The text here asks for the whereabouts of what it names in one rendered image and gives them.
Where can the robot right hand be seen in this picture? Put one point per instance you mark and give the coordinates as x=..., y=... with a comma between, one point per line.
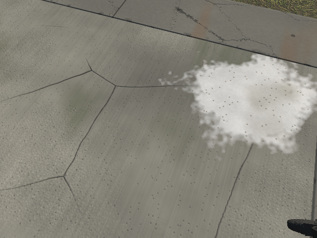
x=304, y=226

